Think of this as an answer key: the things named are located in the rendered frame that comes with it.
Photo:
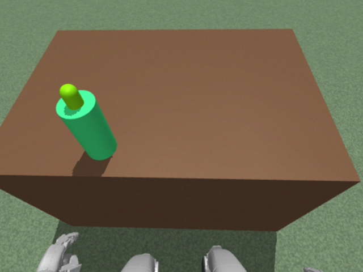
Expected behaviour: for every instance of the left robot hand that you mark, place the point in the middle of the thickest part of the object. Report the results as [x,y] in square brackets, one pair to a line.
[54,258]

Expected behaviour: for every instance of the bottle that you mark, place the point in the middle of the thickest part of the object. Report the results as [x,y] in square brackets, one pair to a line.
[82,114]

